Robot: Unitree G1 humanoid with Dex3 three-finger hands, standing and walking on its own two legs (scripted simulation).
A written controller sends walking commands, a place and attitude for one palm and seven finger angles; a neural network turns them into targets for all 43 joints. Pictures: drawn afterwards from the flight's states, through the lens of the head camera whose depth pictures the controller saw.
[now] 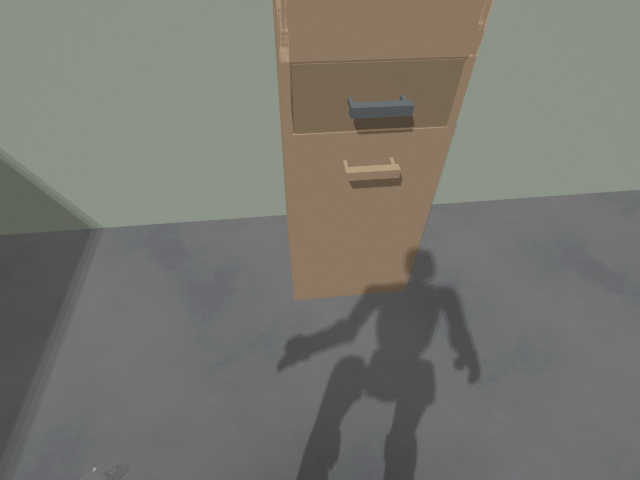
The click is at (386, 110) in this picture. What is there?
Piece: drawer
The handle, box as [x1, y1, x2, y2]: [347, 95, 413, 118]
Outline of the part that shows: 413,104 410,100 407,100 404,95 400,95 400,99 396,101 354,102 351,97 348,97 347,99 349,104 349,114 351,118 411,115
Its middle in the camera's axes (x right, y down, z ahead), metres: +0.13 -0.31 +0.88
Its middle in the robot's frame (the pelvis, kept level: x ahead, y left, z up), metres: +0.88 -0.09 +0.04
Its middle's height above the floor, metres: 0.81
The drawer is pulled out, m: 0.00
